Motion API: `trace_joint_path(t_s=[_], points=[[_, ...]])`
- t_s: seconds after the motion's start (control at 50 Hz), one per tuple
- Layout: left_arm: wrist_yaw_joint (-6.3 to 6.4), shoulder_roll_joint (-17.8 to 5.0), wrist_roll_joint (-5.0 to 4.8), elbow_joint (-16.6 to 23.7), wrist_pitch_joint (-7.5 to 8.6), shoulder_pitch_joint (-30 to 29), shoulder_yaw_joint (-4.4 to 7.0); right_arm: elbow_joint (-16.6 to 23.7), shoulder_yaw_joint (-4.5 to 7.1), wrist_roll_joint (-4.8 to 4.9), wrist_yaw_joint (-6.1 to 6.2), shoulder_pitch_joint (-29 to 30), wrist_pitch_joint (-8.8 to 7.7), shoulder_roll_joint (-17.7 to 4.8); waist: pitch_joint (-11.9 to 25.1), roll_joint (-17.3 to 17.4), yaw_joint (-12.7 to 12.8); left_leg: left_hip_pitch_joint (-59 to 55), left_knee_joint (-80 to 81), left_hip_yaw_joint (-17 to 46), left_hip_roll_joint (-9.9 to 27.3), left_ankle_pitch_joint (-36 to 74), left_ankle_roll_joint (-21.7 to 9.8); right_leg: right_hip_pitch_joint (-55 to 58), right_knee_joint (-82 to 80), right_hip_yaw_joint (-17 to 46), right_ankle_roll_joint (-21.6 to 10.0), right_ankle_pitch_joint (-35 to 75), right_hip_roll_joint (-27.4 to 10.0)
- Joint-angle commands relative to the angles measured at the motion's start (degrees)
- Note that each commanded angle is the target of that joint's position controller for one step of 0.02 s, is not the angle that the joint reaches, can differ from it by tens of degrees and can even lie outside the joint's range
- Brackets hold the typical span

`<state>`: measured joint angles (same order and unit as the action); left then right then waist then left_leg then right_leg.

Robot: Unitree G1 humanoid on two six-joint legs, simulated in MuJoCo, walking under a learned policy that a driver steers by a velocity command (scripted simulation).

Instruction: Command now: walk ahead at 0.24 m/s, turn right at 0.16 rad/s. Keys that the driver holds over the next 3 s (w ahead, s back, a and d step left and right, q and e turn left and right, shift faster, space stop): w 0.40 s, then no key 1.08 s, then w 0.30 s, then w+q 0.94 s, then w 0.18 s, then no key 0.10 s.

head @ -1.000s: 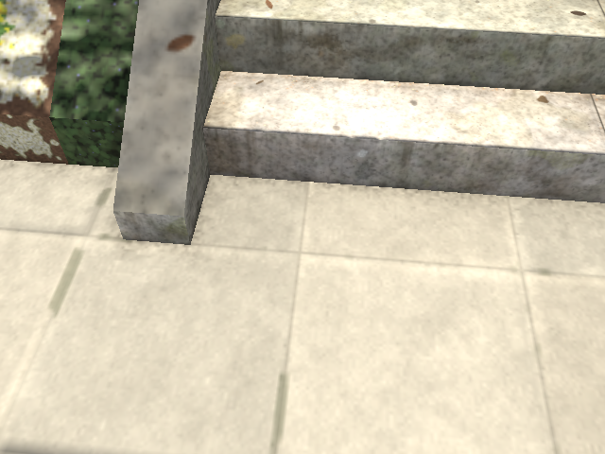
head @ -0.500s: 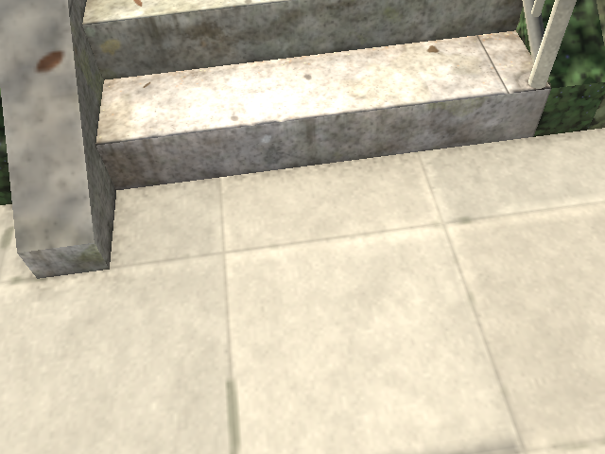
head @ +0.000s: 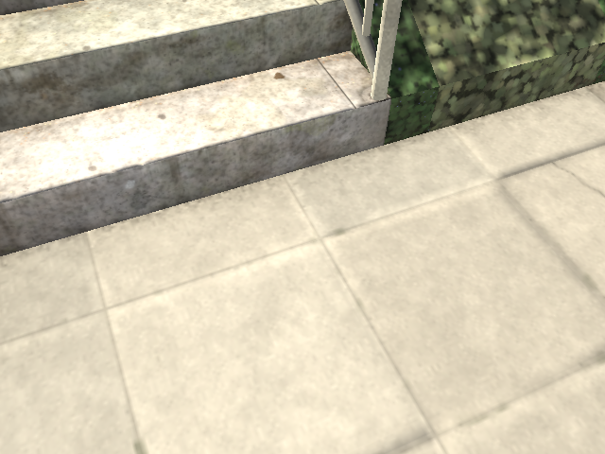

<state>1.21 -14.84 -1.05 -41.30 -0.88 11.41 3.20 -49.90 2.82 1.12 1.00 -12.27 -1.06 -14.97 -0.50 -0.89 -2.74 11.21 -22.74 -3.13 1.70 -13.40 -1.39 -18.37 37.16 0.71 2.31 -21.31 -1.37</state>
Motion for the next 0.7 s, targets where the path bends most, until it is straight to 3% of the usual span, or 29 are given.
trace_joint_path(t_s=[0.02, 0.04, 0.06, 0.08, 0.1, 0.12, 0.14, 0.18, 0.24, 0.32, 0.4, 0.44, 0.46, 0.48, 0.5, 0.52, 0.54, 0.56, 0.58, 0.6, 0.62, 0.66, 0.7], points=[[-0.57, -4.84, -0.09, 2.31, 2.43, 1.56, 1.44, 2.47, 2.46, 1.31, -0.54, 1.02, -1.0, -11.29, -0.82, 8.29, 2.54, 3.68, 8.8, 13.27, 11.97, -11.47, -10.33, 9.06, -14.8, -4.36, -4.07, 6.29, 2.59], [-0.43, -5.51, -0.21, 1.08, 2.69, 5.05, 1.83, 2.39, 1.69, 1.0, -0.85, 1.13, -1.39, -9.03, 0.96, 7.24, 4.36, 7.29, 5.43, 11.87, 10.42, -10.91, -8.33, 16.53, -16.44, -2.68, -5.53, 6.56, 1.79], [-0.1, -7.07, -0.21, -0.28, 2.85, 11.16, 2.35, 3.32, 0.3, 0.02, -1.41, 3.32, -2.03, -4.77, 3.89, 2.83, 7.0, 14.5, -4.72, 7.41, 6.86, -10.32, -4.93, 26.13, -17.71, 5.84, -7.43, 5.53, -4.71], [0.06, -13.73, 0.07, -0.51, 2.76, 14.37, 3.91, 6.22, -0.59, -1.1, -1.95, 4.99, -3.36, -1.13, 4.46, -11.9, 6.57, 28.64, -20.65, -2.04, -0.89, -14.97, -0.61, 31.86, -21.16, 23.77, -13.56, 0.36, -16.42], [-0.6, -13.88, 0.78, -0.74, 3.79, 16.35, 4.2, 7.66, 0.83, 0.07, -1.83, 9.6, -4.2, -6.77, 0.05, -11.21, 9.55, 35.91, -31.73, 2.36, 0.03, -20.92, -0.51, 26.85, -26.8, 33.83, -19.97, -5.19, -22.33], [-0.83, -10.27, 1.11, -0.01, 4.83, 12.95, 3.03, 7.33, 1.77, 1.39, -2.19, 8.2, -4.41, -9.41, -3.58, -8.46, 7.09, 38.69, -36.51, 5.3, 3.07, -16.3, -1.56, 25.15, -27.74, 30.55, -19.17, -8.56, -20.33], [-1.04, -8.05, 0.9, 0.64, 5.56, 10.13, 2.36, 5.87, 1.9, 1.68, -2.57, 6.26, -4.4, -9.27, -4.67, -8.51, 5.58, 39.03, -37.51, 5.74, 4.25, -11.16, -2.32, 24.26, -28.73, 25.67, -16.99, -8.38, -16.92], [-1.21, -6.81, 0.49, 1.26, 5.86, 7.57, 1.75, 5.01, 2.1, 0.34, -2.86, 5.94, -4.49, -8.9, -5.34, -6.82, 4.39, 38.41, -35.93, 5.73, 5.75, -2.94, -1.91, 22.86, -30.44, 18.85, -14.63, 2.53, -14.07], [-1.08, -6.98, 0.82, 0.75, 5.84, 8.99, 1.87, 4.96, 1.25, -0.22, -3.39, 7.02, -4.53, -5.68, -3.81, -4.56, 4.39, 35.36, -31.24, 3.46, 4.92, 5.42, 0.24, 20.65, -31.01, 10.88, -14.05, 16.6, -11.05], [-0.7, -8.66, 0.6, -0.93, 5.87, 11.94, 2.29, 7.53, 0.05, -0.24, -3.6, 13.62, -4.39, -3.56, -5.12, -5.13, 6.45, 28.63, -17.41, 1.75, 2.66, 14.38, 1.75, 15.82, -31.51, 5.32, -13.34, 19.1, -9.32], [-0.6, -9.92, -0.19, -2.71, 6.01, 13.75, 2.64, 9.75, -0.16, 0.29, -4.43, 17.29, -4.51, -4.62, -6.91, -5.46, 6.36, 25.6, -10.62, 2.35, 1.61, 14.67, -0.11, 17.42, -30.9, 5.34, -12.84, 18.72, -12.38], [-0.36, -10.2, -0.11, -3.29, 5.45, 12.88, 2.71, 9.94, 0.23, -0.24, -4.77, 16.06, -4.86, -5.82, -6.14, -5.52, 4.66, 22.63, -7.91, 2.23, 0.54, 12.41, -1.59, 20.2, -26.62, 4.68, -11.23, 28.78, -12.91], [-0.2, -10.86, 0.12, -3.38, 5.07, 12.35, 2.85, 9.49, 0.73, -0.58, -4.7, 13.6, -4.98, -6.9, -3.74, -6.5, 3.19, 18.37, -7.65, 1.33, -0.94, 11.39, -2.34, 21.35, -22.58, 4.19, -10.2, 38.83, -12.55], [0.02, -11.3, 0.29, -3.22, 4.58, 11.26, 2.89, 7.97, 1.62, -0.93, -4.37, 7.94, -5.03, -8.48, 0.66, -7.06, 0.01, 10.26, -6.88, -0.33, -3.08, 12.38, -3.5, 21.25, -15.24, 2.76, -8.66, 49.63, -10.78], [0.2, -10.32, 0.5, -2.98, 4.34, 11.51, 2.4, 5.68, 2.61, -1.19, -3.84, 0.32, -5.0, -10.62, 6.2, -6.02, -3.38, -1.47, -5.77, -0.7, -3.16, 18.83, -4.99, 17.8, -4.97, 1.0, -6.48, 52.52, -7.61], [0.42, -7.59, 1.92, -1.46, 4.39, 13.17, 1.24, 4.44, 3.32, -2.31, -3.07, -7.71, -4.89, -14.91, 15.5, 2.05, -4.92, -19.87, -9.58, 11.24, 8.48, 37.27, -8.64, 5.55, 12.35, -0.34, -3.56, 32.03, -3.54], [-0.19, -0.03, 1.01, -3.23, 4.84, 25.02, -0.8, 3.43, 3.54, -2.87, -3.49, -9.4, -4.46, -17.68, 27.11, 19.1, 0.49, -35.97, -5.29, 35.9, 23.97, 40.17, -20.13, -10.79, 34.08, 3.46, -0.19, -17.29, 6.64], [-0.08, -7.28, -0.24, -5.25, 5.2, 21.88, 0.84, 4.28, 2.67, -1.51, -3.61, -7.95, -4.15, -13.09, 26.64, 11.98, -2.46, -29.9, -0.88, 36.29, 21.05, 35.71, -18.2, -11.43, 39.66, 11.29, -0.37, -16.9, 5.17], [-0.04, -9.19, -1.39, -3.7, 4.98, 16.05, 1.48, 4.66, 1.85, -1.05, -3.48, -2.84, -4.04, -10.52, 16.46, 9.59, -1.17, -22.18, -0.25, 26.27, 18.92, 34.02, -15.84, -15.81, 39.56, 8.18, -0.79, -14.05, 2.24], [0.5, -8.8, -0.49, -3.07, 4.7, 12.8, 1.19, 5.17, 1.21, -0.94, -3.38, 1.53, -3.97, -8.57, 11.44, 4.38, 0.56, -14.29, 1.19, 21.37, 16.25, 33.91, -13.96, -15.03, 35.77, 5.37, -0.77, -9.85, -0.99], [1.01, -8.65, 0.53, -2.81, 4.12, 10.71, 1.54, 5.31, 0.71, -1.14, -3.29, 4.36, -3.89, -6.73, 7.87, 3.11, 1.8, -7.06, 2.81, 17.67, 14.15, 34.88, -13.24, -12.73, 32.65, 4.49, -0.43, -6.79, -2.69], [1.37, -6.21, 0.82, -3.33, 2.4, 13.09, 1.39, 4.56, 0.29, -2.64, -3.38, 6.79, -4.19, -5.56, 7.09, 5.54, 4.77, 2.48, 6.47, 13.07, 11.86, 34.68, -13.01, -3.94, 28.67, 4.14, -0.29, -2.39, -3.99], [1.82, -4.17, 0.95, -3.27, 1.4, 13.55, 0.93, 3.6, 0.12, -2.97, -3.29, 8.61, -4.72, -5.38, 6.09, 6.43, 6.07, 6.9, 8.18, 9.35, 10.82, 35.32, -13.64, -0.65, 21.37, 3.43, 0.18, -1.14, -4.35]])
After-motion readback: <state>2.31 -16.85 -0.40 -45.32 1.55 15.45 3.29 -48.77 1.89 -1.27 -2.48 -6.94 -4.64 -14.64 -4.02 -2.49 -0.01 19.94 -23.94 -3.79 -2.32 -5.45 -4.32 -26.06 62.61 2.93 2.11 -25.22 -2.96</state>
